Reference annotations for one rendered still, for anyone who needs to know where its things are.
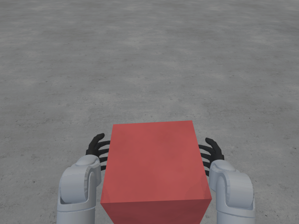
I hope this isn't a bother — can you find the left robot forearm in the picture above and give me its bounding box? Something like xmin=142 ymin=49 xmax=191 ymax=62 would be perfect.
xmin=56 ymin=154 xmax=101 ymax=224

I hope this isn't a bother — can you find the carton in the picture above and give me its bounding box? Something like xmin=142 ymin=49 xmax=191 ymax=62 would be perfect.
xmin=100 ymin=120 xmax=212 ymax=224

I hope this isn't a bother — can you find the right robot hand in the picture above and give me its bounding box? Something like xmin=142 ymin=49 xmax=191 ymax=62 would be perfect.
xmin=198 ymin=138 xmax=224 ymax=176

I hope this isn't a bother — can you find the left robot hand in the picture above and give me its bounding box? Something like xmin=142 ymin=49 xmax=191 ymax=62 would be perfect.
xmin=86 ymin=133 xmax=110 ymax=171

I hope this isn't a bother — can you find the right robot forearm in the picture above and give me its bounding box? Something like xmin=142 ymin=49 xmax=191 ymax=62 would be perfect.
xmin=209 ymin=160 xmax=256 ymax=224

